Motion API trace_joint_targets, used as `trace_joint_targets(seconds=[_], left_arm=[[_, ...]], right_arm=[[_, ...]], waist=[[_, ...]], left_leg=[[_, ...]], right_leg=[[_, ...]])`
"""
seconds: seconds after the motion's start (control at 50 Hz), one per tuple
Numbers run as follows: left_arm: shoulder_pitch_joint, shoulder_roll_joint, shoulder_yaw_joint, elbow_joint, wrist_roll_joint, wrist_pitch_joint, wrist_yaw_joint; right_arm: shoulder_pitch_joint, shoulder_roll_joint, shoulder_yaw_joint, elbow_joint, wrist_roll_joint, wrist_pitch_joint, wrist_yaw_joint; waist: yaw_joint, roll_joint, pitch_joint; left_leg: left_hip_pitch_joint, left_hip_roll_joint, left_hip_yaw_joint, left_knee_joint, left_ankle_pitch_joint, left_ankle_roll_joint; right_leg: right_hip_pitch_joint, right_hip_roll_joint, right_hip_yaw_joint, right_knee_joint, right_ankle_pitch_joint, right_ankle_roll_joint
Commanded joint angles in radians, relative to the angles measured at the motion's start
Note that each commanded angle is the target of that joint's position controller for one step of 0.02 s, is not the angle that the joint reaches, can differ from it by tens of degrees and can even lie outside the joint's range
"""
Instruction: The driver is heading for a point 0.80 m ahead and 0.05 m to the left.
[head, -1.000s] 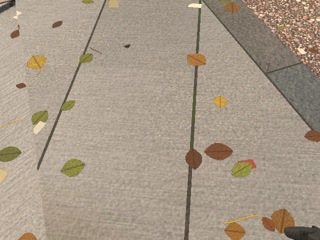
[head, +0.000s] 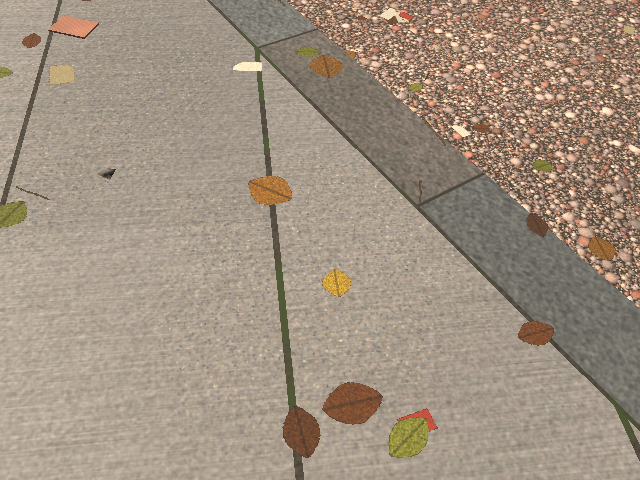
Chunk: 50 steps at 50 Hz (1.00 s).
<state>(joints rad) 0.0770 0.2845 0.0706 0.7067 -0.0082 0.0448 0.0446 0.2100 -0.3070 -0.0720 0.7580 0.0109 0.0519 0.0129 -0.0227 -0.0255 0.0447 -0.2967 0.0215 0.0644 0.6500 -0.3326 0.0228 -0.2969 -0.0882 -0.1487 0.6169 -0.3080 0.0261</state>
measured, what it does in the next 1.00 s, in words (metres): walks ahead: right foot, then left foot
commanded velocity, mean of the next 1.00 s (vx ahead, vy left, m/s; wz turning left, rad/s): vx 0.15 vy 0.00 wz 0.11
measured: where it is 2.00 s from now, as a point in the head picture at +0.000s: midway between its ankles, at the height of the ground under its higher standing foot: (333, 388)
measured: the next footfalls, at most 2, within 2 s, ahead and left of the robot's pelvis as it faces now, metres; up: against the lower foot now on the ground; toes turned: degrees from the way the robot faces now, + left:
right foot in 0.56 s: +0.10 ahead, -0.12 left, +0.00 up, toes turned +20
left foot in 0.84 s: +0.10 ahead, +0.14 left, +0.00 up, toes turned +5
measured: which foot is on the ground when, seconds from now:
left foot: down 0.00-0.58, up 0.60-0.82, down 0.84-1.00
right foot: down 0.00-0.00, up 0.02-0.54, down 0.56-0.86, up 0.88-1.00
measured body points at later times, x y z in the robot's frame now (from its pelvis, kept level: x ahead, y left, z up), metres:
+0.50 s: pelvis +0.01 +0.00 +0.02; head +0.04 +0.03 +0.47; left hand +0.09 +0.32 -0.09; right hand +0.24 -0.23 -0.07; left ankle -0.01 +0.09 -0.72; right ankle +0.07 -0.14 -0.70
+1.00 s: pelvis +0.12 +0.03 +0.02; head +0.13 +0.05 +0.47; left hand +0.21 +0.32 -0.10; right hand +0.23 -0.24 -0.08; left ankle +0.06 +0.13 -0.72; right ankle +0.12 -0.12 -0.65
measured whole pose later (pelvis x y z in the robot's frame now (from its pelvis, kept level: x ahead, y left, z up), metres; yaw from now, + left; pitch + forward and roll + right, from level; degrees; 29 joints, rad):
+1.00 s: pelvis +0.12 +0.03 +0.02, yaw +3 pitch +2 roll +0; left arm 0.28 0.31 0.07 0.75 -0.03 -0.03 0.01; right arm 0.30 -0.27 -0.07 0.76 -0.01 -0.09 0.00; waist -0.02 -0.04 -0.02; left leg -0.11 -0.02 0.04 0.35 -0.27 0.03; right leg -0.52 -0.01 0.10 1.05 -0.32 -0.02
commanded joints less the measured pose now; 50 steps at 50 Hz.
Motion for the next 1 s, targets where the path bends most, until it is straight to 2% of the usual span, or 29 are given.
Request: trace_joint_targets(seconds=[0.02,0.04,0.06,0.08,0.1,0.12,0.18,0.28,0.38,0.42,0.48,0.5,0.52,0.54,0.56,0.58,0.6,0.62,0.64,0.68,0.76,0.82,0.84,0.86,0.88,0.9,0.92,0.94,1.0], left_arm=[[-0.067,0.051,0.014,-0.098,0.032,-0.009,0.004],[-0.136,0.080,0.023,-0.105,0.024,-0.016,0.010],[-0.118,0.100,0.031,-0.093,0.006,-0.018,0.010],[-0.089,0.107,0.038,-0.067,0.007,-0.019,0.013],[-0.076,0.120,0.044,-0.052,0.015,-0.019,0.019],[-0.058,0.120,0.047,-0.041,0.016,-0.020,0.020],[-0.024,0.097,0.043,-0.027,0.004,-0.027,0.013],[-0.050,0.091,0.040,-0.033,0.004,-0.035,0.012],[-0.051,0.094,0.039,-0.031,0.003,-0.053,0.000],[-0.028,0.100,0.038,-0.022,0.000,-0.061,-0.008],[0.009,0.093,0.029,-0.008,-0.001,-0.068,-0.024],[0.024,0.078,0.022,-0.002,0.001,-0.071,-0.032],[0.061,0.046,0.009,0.015,0.007,-0.076,-0.042],[0.062,0.040,0.002,0.023,0.018,-0.078,-0.048],[0.062,0.094,0.006,0.016,0.026,-0.077,-0.045],[0.066,0.171,0.019,0.014,0.022,-0.073,-0.037],[0.115,0.196,0.031,0.030,0.012,-0.071,-0.035],[0.136,0.189,0.028,0.033,0.006,-0.073,-0.035],[0.160,0.189,0.027,0.043,0.005,-0.076,-0.029],[0.194,0.191,0.029,0.053,-0.007,-0.088,-0.021],[0.180,0.173,0.032,0.037,-0.025,-0.071,-0.007],[0.166,0.154,0.030,0.004,-0.021,-0.056,-0.006],[0.154,0.117,0.021,-0.009,-0.018,-0.061,-0.010],[0.132,0.035,-0.004,-0.029,-0.010,-0.069,-0.017],[0.108,0.006,-0.013,-0.095,-0.032,-0.085,-0.016],[0.128,0.082,0.004,-0.088,-0.037,-0.096,-0.017],[0.140,0.117,0.016,-0.064,-0.035,-0.099,-0.025],[0.168,0.109,0.017,-0.039,-0.028,-0.099,-0.031],[0.123,0.067,0.008,-0.051,-0.022,-0.101,-0.055]], right_arm=[[0.066,-0.272,-0.069,-0.080,-0.024,-0.021,-0.016],[0.105,-0.239,-0.057,-0.088,-0.059,-0.045,-0.008],[0.064,-0.213,-0.048,-0.091,-0.055,-0.064,-0.008],[0.010,-0.196,-0.047,-0.099,-0.029,-0.070,-0.015],[-0.027,-0.167,-0.038,-0.106,-0.006,-0.068,-0.023],[-0.038,-0.149,-0.030,-0.111,0.003,-0.064,-0.032],[-0.008,-0.141,-0.027,-0.122,-0.004,-0.055,-0.044],[0.006,-0.161,-0.036,-0.135,-0.002,-0.039,-0.055],[-0.022,-0.172,-0.044,-0.155,-0.006,-0.028,-0.051],[-0.041,-0.163,-0.041,-0.163,-0.010,-0.023,-0.047],[-0.063,-0.117,-0.018,-0.160,-0.019,-0.018,-0.042],[-0.075,-0.090,-0.005,-0.154,-0.019,-0.018,-0.040],[-0.076,-0.048,0.014,-0.140,-0.016,-0.020,-0.037],[-0.033,-0.030,0.023,-0.114,-0.026,-0.026,-0.031],[0.005,-0.033,0.024,-0.099,-0.046,-0.036,-0.027],[0.051,-0.040,0.020,-0.105,-0.053,-0.048,-0.024],[-0.025,-0.070,0.013,-0.131,-0.039,-0.063,-0.028],[-0.105,-0.111,-0.001,-0.144,-0.014,-0.078,-0.033],[-0.151,-0.113,-0.007,-0.153,-0.006,-0.089,-0.034],[-0.144,-0.105,-0.013,-0.156,-0.003,-0.110,-0.022],[-0.150,-0.018,0.005,-0.138,0.001,-0.153,0.004],[-0.050,-0.042,-0.015,-0.098,0.017,-0.156,0.000],[0.031,-0.070,-0.027,-0.081,0.019,-0.151,-0.011],[0.167,-0.116,-0.038,-0.064,0.011,-0.146,-0.028],[0.223,-0.226,-0.064,-0.043,-0.020,-0.139,-0.022],[0.167,-0.187,-0.055,-0.048,-0.024,-0.146,-0.018],[0.131,-0.115,-0.036,-0.055,-0.015,-0.152,-0.021],[0.109,-0.088,-0.027,-0.059,-0.014,-0.157,-0.021],[0.094,-0.070,-0.018,-0.044,-0.022,-0.157,-0.020]], waist=[[-0.007,0.391,-0.061],[-0.069,0.264,-0.134],[-0.037,0.182,-0.120],[-0.006,0.120,-0.106],[0.005,0.100,-0.103],[0.018,0.111,-0.116],[0.016,0.116,-0.146],[-0.003,0.145,-0.112],[-0.010,0.170,-0.094],[-0.010,0.175,-0.116],[-0.010,0.173,-0.152],[0.003,0.164,-0.154],[0.030,0.147,-0.171],[0.025,0.122,-0.153],[-0.006,0.034,-0.128],[-0.058,-0.099,-0.102],[-0.003,-0.188,-0.053],[0.039,-0.187,0.039],[0.058,-0.191,0.060],[0.058,-0.172,0.033],[0.046,-0.146,-0.019],[-0.012,-0.121,-0.068],[-0.047,-0.094,-0.102],[-0.104,0.025,-0.161],[-0.103,0.266,-0.137],[-0.066,0.229,-0.048],[-0.050,0.183,0.011],[-0.035,0.147,0.017],[-0.032,0.126,0.037]], left_leg=[[0.219,0.336,-0.579,-0.325,0.658,0.254],[0.224,0.375,-0.627,-0.341,0.630,0.351],[0.229,0.331,-0.535,-0.324,0.588,0.316],[0.232,0.273,-0.461,-0.304,0.532,0.256],[0.240,0.246,-0.428,-0.296,0.525,0.217],[0.227,0.218,-0.397,-0.296,0.554,0.199],[0.259,0.185,-0.372,-0.299,0.580,0.198],[0.262,0.165,-0.425,-0.310,0.422,0.197],[0.178,0.141,-0.495,-0.298,0.326,0.206],[0.173,0.144,-0.504,-0.274,0.376,0.208],[0.159,0.151,-0.482,-0.224,0.505,0.200],[0.140,0.142,-0.468,-0.211,0.510,0.188],[0.102,0.113,-0.440,-0.222,0.356,0.158],[0.054,0.067,-0.408,-0.233,0.156,0.113],[-0.010,0.003,-0.341,-0.160,-0.043,0.069],[-0.095,-0.106,-0.202,-0.062,-0.178,0.023],[-0.138,-0.113,-0.126,0.011,-0.179,-0.010],[-0.177,-0.089,-0.118,0.055,-0.156,-0.019],[-0.209,-0.074,-0.127,0.114,-0.172,-0.024],[-0.268,-0.044,-0.152,0.188,-0.182,-0.028],[-0.066,-0.085,-0.085,-0.083,-0.062,-0.033],[0.211,-0.085,-0.065,-0.298,0.168,-0.031],[0.360,-0.027,-0.094,-0.285,0.157,-0.021],[0.537,0.140,-0.266,-0.321,0.013,0.024],[0.543,0.356,-0.643,-0.448,-0.312,0.150],[0.463,0.407,-0.714,-0.474,-0.390,0.204],[0.436,0.356,-0.617,-0.475,-0.322,0.184],[0.421,0.309,-0.507,-0.477,-0.192,0.158],[0.357,0.232,-0.259,-0.488,0.190,0.121]], right_leg=[[-0.340,0.088,0.016,0.373,-0.324,0.051],[-0.368,0.104,0.187,0.550,-0.407,0.041],[-0.390,0.082,0.223,0.601,-0.332,0.025],[-0.403,0.064,0.232,0.590,-0.237,0.020],[-0.414,0.052,0.239,0.564,-0.169,0.023],[-0.376,0.055,0.238,0.564,-0.118,0.031],[-0.347,0.084,0.233,0.540,-0.038,0.052],[-0.340,0.093,0.251,0.340,-0.008,0.079],[-0.241,0.109,0.262,0.190,-0.028,0.080],[-0.192,0.105,0.253,0.150,-0.036,0.073],[-0.077,0.081,0.219,0.070,-0.032,0.055],[-0.015,0.072,0.212,-0.010,0.013,0.044],[0.099,0.071,0.196,-0.158,0.127,0.027],[0.181,0.072,0.204,-0.242,0.222,0.008],[0.220,-0.011,0.321,-0.240,0.232,-0.034],[0.215,-0.088,0.434,-0.252,0.101,-0.128],[0.133,-0.168,0.617,-0.371,-0.235,-0.241],[0.085,-0.191,0.714,-0.444,-0.386,-0.272],[0.083,-0.198,0.745,-0.470,-0.396,-0.274],[0.158,-0.185,0.729,-0.457,-0.312,-0.265],[0.105,-0.046,0.555,-0.414,-0.121,-0.217],[-0.019,0.006,0.537,-0.338,-0.093,-0.186],[-0.124,0.029,0.519,-0.261,-0.127,-0.151],[-0.280,0.091,0.440,-0.029,-0.210,-0.093],[-0.495,0.162,0.314,0.205,-0.272,-0.062],[-0.563,0.064,0.323,0.382,-0.243,-0.056],[-0.595,0.044,0.328,0.451,-0.155,-0.060],[-0.583,0.032,0.318,0.483,-0.081,-0.058],[-0.572,0.004,0.275,0.507,0.073,-0.048]])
